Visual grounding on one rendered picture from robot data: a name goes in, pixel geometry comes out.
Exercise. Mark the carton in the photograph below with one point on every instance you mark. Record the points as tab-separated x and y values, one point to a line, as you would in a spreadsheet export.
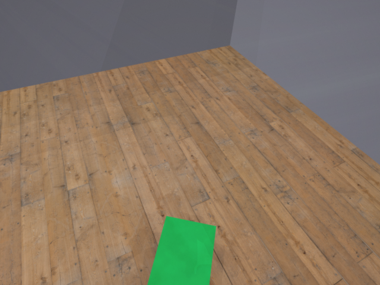
184	254

